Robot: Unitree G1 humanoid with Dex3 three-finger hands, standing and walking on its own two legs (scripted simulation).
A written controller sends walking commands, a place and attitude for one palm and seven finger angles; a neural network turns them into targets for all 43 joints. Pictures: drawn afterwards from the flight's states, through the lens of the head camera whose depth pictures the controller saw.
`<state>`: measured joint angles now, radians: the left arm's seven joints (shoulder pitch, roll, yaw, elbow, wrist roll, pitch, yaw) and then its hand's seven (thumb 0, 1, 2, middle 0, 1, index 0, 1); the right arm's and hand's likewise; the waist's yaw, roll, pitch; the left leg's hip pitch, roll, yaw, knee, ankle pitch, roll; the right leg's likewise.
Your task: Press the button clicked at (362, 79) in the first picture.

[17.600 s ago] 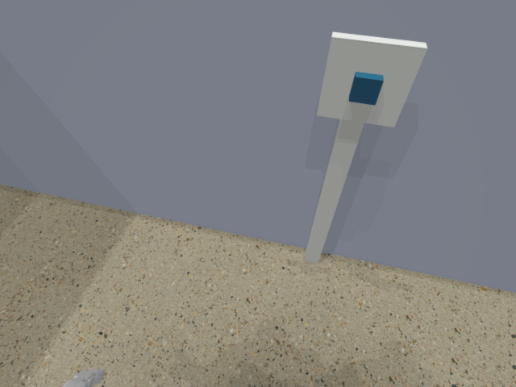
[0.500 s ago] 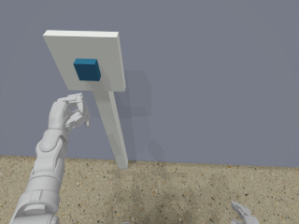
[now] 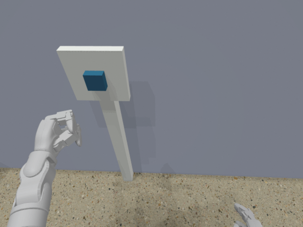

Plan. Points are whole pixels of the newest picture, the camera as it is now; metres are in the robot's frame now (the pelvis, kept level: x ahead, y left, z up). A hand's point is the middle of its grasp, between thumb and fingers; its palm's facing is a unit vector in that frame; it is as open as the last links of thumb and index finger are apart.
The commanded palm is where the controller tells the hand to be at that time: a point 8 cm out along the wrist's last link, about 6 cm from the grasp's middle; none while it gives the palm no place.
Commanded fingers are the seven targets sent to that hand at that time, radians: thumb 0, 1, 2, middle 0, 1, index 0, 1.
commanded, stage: draw the hand back to the body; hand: left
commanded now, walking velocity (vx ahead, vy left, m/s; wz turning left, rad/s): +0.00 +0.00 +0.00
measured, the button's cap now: (96, 80) +0.53 +0.22 +0.12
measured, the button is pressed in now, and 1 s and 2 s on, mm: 0 0 0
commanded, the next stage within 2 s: step back with the hand held close in 1.04 s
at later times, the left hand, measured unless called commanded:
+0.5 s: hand (43, 150) +0.23 +0.24 +0.16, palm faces +0.34 -0.89 -0.30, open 3.1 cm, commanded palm +0.19 +0.28 +0.17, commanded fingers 0.00 0.90 0.90 -1.30 -1.50 -1.30 -1.50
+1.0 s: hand (32, 163) +0.20 +0.24 +0.17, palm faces +0.40 -0.84 -0.37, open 3.1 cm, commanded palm +0.15 +0.28 +0.19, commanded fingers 0.00 0.90 0.90 -1.30 -1.50 -1.30 -1.50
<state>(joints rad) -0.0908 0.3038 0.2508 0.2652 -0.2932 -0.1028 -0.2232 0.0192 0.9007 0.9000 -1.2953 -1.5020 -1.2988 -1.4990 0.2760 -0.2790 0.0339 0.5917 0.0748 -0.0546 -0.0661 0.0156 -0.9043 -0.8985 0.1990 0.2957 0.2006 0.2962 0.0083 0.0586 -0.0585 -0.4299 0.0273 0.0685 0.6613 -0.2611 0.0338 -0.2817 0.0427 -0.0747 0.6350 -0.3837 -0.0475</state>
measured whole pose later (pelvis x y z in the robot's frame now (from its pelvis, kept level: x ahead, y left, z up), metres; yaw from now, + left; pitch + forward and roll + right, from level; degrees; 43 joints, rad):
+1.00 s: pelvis +0.02 +0.00 +0.02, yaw +0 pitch -5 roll +0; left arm 0.54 0.31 0.26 -0.44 -0.08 -0.09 0.10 0.02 0.89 0.90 -1.30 -1.50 -1.30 -1.50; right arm 0.18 -0.24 0.02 0.62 0.00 -0.05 -0.07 0.02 -0.90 -0.90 0.20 0.30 0.20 0.30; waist 0.08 0.07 0.02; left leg -0.14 0.00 0.08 0.40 -0.18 0.03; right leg 0.03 0.03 -0.06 0.33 -0.28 -0.04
